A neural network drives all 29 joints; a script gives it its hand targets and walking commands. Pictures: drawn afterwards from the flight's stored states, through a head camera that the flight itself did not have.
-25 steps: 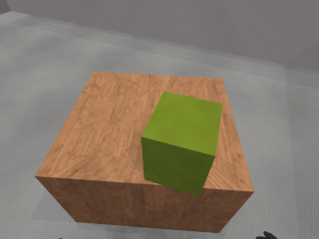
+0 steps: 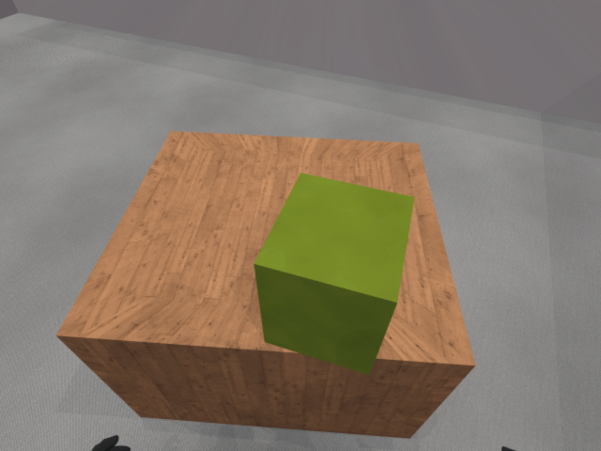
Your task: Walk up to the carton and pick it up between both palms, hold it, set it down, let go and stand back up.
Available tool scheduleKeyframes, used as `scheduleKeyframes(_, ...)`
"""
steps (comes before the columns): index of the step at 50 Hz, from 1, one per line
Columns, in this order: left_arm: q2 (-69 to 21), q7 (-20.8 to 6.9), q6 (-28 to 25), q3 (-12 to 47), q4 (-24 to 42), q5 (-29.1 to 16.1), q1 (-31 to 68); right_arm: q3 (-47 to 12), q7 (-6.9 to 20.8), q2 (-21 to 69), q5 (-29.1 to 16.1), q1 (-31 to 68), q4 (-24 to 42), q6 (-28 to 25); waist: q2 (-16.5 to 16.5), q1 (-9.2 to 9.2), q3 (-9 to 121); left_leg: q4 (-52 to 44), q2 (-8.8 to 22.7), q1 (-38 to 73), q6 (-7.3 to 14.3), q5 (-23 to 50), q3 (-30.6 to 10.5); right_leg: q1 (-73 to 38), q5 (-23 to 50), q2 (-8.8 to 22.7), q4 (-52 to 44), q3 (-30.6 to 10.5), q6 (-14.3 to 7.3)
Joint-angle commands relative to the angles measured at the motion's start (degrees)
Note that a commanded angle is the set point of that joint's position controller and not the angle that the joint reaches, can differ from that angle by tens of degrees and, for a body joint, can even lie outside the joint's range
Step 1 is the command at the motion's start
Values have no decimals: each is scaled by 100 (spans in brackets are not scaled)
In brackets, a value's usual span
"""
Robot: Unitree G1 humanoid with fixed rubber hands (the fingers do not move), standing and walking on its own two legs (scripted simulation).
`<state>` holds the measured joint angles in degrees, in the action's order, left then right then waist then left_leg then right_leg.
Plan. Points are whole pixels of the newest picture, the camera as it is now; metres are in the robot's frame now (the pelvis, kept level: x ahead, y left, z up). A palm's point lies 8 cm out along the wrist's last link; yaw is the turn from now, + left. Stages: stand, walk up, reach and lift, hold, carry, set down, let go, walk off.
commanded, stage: stand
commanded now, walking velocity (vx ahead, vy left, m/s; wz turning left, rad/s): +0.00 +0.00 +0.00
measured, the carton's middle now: (334, 274) +0.45 -0.04 -0.09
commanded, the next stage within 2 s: none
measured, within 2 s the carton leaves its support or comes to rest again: neither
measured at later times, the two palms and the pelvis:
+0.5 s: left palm out of the picture +0.12 +0.29 -0.10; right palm out of the picture +0.13 -0.30 -0.10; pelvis +0.04 +0.00 +0.01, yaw +0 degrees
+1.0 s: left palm out of the picture +0.11 +0.29 -0.10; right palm out of the picture +0.12 -0.30 -0.11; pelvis +0.05 +0.00 +0.01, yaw +1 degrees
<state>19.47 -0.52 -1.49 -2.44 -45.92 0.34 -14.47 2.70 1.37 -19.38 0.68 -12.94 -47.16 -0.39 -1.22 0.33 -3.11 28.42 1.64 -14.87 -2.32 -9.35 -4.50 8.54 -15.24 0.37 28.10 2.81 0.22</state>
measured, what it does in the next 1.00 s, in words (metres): stands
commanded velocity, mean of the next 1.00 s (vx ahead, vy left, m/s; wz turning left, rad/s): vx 0.00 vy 0.00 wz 0.00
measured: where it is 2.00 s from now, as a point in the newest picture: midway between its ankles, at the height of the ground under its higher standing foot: outside the picture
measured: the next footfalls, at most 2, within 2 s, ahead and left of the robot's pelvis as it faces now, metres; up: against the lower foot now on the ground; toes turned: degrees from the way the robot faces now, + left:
none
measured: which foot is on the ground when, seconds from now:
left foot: down 0.00-1.00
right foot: down 0.00-1.00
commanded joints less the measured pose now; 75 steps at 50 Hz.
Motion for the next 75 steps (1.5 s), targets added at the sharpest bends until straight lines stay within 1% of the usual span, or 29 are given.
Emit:
scheduleKeyframes(1,1131,37,-123,-279,375,-25,248,227,-73,-1080,-19,202,316,-144,54,-4,30,-651,404,212,340,18,-348,333,-310,603,-969,-599,-192)
scheduleKeyframes(5,1115,52,-112,-271,231,-35,286,182,-125,-1090,-30,273,214,-134,-9,24,114,-626,436,262,338,428,-327,95,188,629,-922,-549,-170)
scheduleKeyframes(6,1088,56,-106,-251,213,-36,354,181,-131,-1105,-44,201,174,-139,48,-14,44,-604,436,270,318,533,-337,90,279,646,-921,-563,-167)
scheduleKeyframes(7,1127,62,-100,-256,184,-25,361,163,-133,-1101,-24,263,130,-128,132,41,104,-603,446,333,318,655,-326,16,333,646,-916,-522,-160)
scheduleKeyframes(12,1080,65,-71,-223,2,-62,411,151,-186,-1167,-58,328,-15,-124,37,29,203,-600,460,497,298,929,-298,-140,571,650,-953,-501,-128)
scheduleKeyframes(16,1112,96,-49,-229,-141,-71,452,124,-217,-1128,-52,274,-158,-102,76,-5,84,-644,470,526,288,1029,-268,-169,741,662,-977,-464,-102)
scheduleKeyframes(18,1122,105,-32,-236,-220,-73,466,122,-230,-1149,-49,357,-219,-96,-47,4,149,-658,460,574,281,1046,-225,-257,792,666,-1006,-446,-73)
scheduleKeyframes(21,1154,107,-49,-226,-309,-82,525,98,-259,-1124,-79,337,-303,-97,143,-38,127,-715,482,656,271,1134,-265,-250,928,680,-1029,-434,-70)
scheduleKeyframes(22,1133,115,-45,-223,-329,-83,531,105,-270,-1148,-77,357,-323,-102,31,-33,108,-705,468,710,264,1138,-221,-222,901,661,-1064,-420,-62)
scheduleKeyframes(24,1141,129,-39,-211,-416,-101,500,110,-273,-1167,-60,394,-404,-96,129,3,87,-747,478,703,285,1201,-258,-282,907,654,-1078,-387,-63)
scheduleKeyframes(28,1158,151,-35,-218,-539,-98,485,79,-282,-1135,-74,462,-514,-80,52,0,54,-774,460,686,266,1202,-212,-338,992,690,-1133,-398,-35)
scheduleKeyframes(29,1165,154,-26,-225,-560,-98,530,68,-294,-1094,-62,440,-541,-72,142,-12,48,-772,473,729,266,1243,-215,-295,1020,704,-1134,-384,-40)
scheduleKeyframes(32,1100,169,-20,-188,-652,-113,453,78,-305,-1162,-65,447,-619,-81,124,-1,52,-772,478,738,284,1341,-210,-390,1197,695,-1161,-365,-27)
scheduleKeyframes(35,1118,166,-17,-188,-700,-115,471,42,-314,-1139,-69,499,-691,-67,133,25,59,-860,479,686,257,1198,-207,-433,926,698,-1206,-369,-17)
scheduleKeyframes(38,1137,174,-8,-179,-758,-109,517,56,-340,-1166,-80,439,-777,-76,142,-29,94,-868,494,831,270,1289,-222,-353,1037,703,-1231,-354,-32)
scheduleKeyframes(40,1075,185,-12,-162,-814,-117,417,47,-336,-1154,-81,451,-801,-83,79,15,101,-883,480,773,272,1346,-214,-460,1142,711,-1219,-350,-30)
scheduleKeyframes(42,1094,185,-14,-171,-825,-114,511,38,-346,-1130,-56,505,-839,-89,134,17,111,-885,489,782,259,1384,-218,-457,1058,709,-1231,-353,-27)
scheduleKeyframes(45,1077,190,-12,-171,-859,-112,533,27,-354,-1127,-70,492,-881,-80,49,-17,73,-954,483,757,273,1254,-225,-446,964,713,-1265,-364,-32)
scheduleKeyframes(47,1109,197,-22,-177,-900,-118,489,19,-348,-1080,-80,436,-949,-82,150,-25,84,-983,485,834,264,1285,-244,-404,961,704,-1288,-326,-34)
scheduleKeyframes(48,1079,204,-15,-176,-915,-119,478,32,-345,-1129,-70,436,-957,-89,43,-10,36,-941,482,783,284,1281,-214,-427,1034,716,-1299,-354,-27)
scheduleKeyframes(49,1120,204,-18,-176,-929,-115,487,25,-339,-1123,-66,433,-981,-93,188,-2,77,-939,489,801,269,1358,-245,-447,1080,727,-1274,-335,-30)
scheduleKeyframes(52,1106,204,-26,-187,-966,-112,471,26,-348,-1124,-74,476,-998,-88,147,0,74,-985,471,785,253,1333,-226,-455,1012,717,-1276,-319,-35)
scheduleKeyframes(53,1034,209,-17,-159,-969,-110,473,23,-355,-1121,-64,455,-1007,-91,22,5,110,-964,479,809,258,1366,-224,-491,1037,735,-1296,-324,-38)
scheduleKeyframes(56,1038,195,-20,-164,-983,-116,510,35,-359,-1143,-69,466,-1031,-101,126,-10,62,-976,487,787,272,1311,-232,-447,990,729,-1316,-318,-44)
scheduleKeyframes(57,1047,201,-22,-169,-986,-109,459,22,-365,-1107,-54,520,-1034,-97,164,49,132,-994,484,773,281,1320,-244,-536,1019,726,-1287,-314,-45)
scheduleKeyframes(68,1041,214,-3,-171,-1074,-127,412,14,-359,-1101,-64,365,-1118,-90,102,-16,14,-953,491,822,271,1417,-198,-448,1176,752,-1321,-308,-35)
scheduleKeyframes(71,1053,218,-13,-162,-1067,-141,413,16,-364,-1072,-65,376,-1128,-85,185,-9,29,-982,468,794,274,1359,-216,-458,1111,747,-1299,-292,-33)
scheduleKeyframes(73,1049,217,-3,-172,-1084,-108,449,14,-359,-1075,-56,499,-1093,-79,46,22,59,-953,467,812,251,1382,-203,-466,1049,742,-1319,-289,-38)
scheduleKeyframes(75,1120,219,-6,-190,-1066,-118,493,25,-372,-1117,-68,470,-1118,-82,194,10,55,-984,480,795,256,1355,-221,-466,1100,757,-1318,-291,-46)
